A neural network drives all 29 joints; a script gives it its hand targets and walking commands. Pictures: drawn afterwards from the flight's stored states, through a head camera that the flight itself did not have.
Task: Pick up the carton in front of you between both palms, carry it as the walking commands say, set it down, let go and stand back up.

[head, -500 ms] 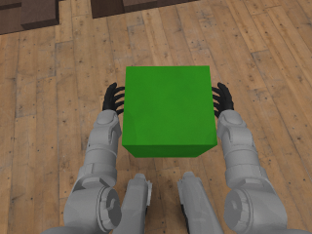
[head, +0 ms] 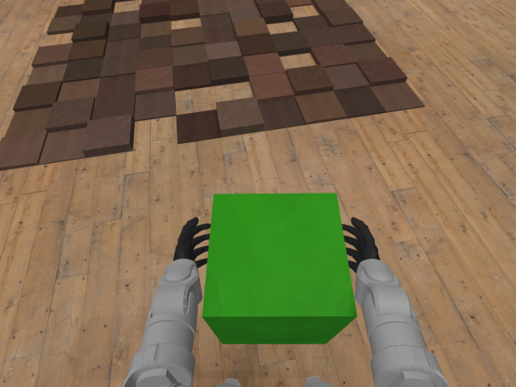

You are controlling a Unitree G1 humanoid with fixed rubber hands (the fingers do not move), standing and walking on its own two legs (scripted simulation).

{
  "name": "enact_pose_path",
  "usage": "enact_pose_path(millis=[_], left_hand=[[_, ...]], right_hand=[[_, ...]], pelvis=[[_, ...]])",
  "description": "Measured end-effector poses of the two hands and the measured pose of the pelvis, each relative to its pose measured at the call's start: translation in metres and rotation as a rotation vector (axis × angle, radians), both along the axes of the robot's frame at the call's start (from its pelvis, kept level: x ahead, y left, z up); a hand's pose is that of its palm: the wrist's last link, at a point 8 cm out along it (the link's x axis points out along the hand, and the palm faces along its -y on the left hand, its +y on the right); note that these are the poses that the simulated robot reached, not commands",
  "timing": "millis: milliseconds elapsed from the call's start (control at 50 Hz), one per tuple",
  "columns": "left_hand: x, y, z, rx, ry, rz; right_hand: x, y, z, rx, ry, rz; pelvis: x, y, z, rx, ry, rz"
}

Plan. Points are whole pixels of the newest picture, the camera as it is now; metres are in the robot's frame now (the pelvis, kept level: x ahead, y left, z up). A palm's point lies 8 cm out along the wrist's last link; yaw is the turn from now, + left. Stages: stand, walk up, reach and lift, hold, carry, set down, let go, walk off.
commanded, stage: reach and lift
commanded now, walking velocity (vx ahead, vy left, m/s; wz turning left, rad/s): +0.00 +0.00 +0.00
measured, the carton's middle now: (274, 275) +0.33 +0.00 -0.09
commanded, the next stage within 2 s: hold in 1.30 s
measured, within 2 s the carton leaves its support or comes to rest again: neither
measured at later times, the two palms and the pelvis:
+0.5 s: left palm (166, 256) +0.29 +0.15 +0.07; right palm (385, 254) +0.29 -0.15 +0.07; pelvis +0.00 +0.00 +0.05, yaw +0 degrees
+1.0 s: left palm (165, 247) +0.30 +0.15 +0.08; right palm (386, 245) +0.30 -0.15 +0.08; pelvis +0.01 +0.00 +0.05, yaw +0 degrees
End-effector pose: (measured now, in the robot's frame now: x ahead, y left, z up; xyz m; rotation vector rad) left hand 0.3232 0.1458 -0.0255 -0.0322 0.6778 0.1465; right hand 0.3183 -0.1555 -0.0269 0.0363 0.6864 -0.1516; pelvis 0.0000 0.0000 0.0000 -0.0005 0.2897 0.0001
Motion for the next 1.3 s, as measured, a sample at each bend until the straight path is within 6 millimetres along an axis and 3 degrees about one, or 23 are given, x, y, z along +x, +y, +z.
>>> enact_pose_path(millis=[180, 360, 660, 1300], left_hand=[[-0.013, 0.002, 0.053, 0.007, -0.014, -0.001], [-0.025, 0.004, 0.092, 0.031, -0.018, -0.019], [-0.028, 0.004, 0.097, 0.030, -0.002, -0.022], [-0.023, 0.004, 0.112, 0.054, -0.004, -0.039]], right_hand=[[-0.011, 0.002, 0.054, -0.005, -0.013, 0.008], [-0.022, 0.004, 0.092, -0.028, -0.018, 0.033], [-0.026, 0.004, 0.098, -0.026, -0.003, 0.035], [-0.020, 0.004, 0.112, -0.049, -0.005, 0.049]], pelvis=[[0.014, -0.001, 0.032, 0.000, -0.160, -0.001], [0.013, -0.001, 0.046, 0.001, -0.303, -0.001], [-0.005, -0.002, 0.045, 0.000, -0.349, 0.000], [0.015, -0.001, 0.052, 0.000, -0.372, -0.001]])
